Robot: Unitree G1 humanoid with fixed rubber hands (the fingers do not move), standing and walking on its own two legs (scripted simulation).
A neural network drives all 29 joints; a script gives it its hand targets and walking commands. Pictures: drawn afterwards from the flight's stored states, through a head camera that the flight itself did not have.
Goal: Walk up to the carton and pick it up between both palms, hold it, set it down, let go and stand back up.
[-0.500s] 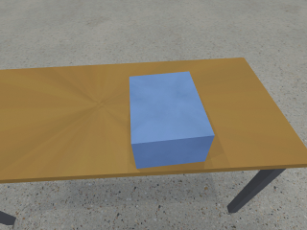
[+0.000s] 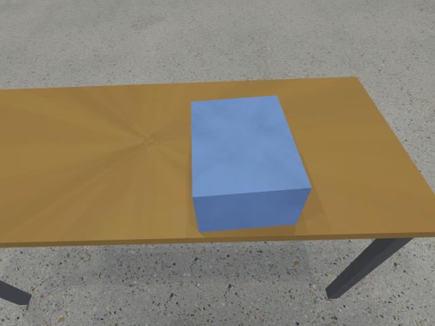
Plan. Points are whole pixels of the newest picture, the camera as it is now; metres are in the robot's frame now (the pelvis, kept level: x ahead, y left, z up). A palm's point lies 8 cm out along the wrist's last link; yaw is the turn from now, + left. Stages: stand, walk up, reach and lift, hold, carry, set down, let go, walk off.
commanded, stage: walk up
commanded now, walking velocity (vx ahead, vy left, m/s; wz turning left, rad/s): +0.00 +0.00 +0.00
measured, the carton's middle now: (240, 159) +0.47 -0.03 +0.00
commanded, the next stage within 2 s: stand in 0.12 s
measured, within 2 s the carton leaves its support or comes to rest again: neither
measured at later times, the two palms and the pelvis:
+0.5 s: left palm out of the picture +0.06 +0.23 -0.17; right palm out of the picture +0.06 -0.25 -0.16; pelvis -0.04 -0.01 -0.03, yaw +0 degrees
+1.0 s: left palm out of the picture +0.10 +0.21 -0.09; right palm out of the picture +0.08 -0.21 -0.11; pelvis -0.07 +0.02 -0.01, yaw -4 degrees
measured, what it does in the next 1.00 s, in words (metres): shifts its weight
